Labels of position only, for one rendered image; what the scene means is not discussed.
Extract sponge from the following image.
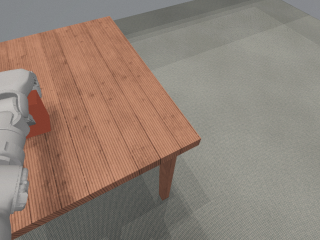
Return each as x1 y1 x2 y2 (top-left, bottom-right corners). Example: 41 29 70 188
26 90 51 139

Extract left robot hand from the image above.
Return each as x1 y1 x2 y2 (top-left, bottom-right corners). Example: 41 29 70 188
0 68 42 126

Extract table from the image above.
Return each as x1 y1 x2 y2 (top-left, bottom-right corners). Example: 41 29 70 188
0 16 201 240

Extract left robot upper arm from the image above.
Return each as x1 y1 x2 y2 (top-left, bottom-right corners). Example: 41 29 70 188
0 165 29 240

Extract left robot forearm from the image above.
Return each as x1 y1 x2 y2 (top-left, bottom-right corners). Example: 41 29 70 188
0 89 30 168

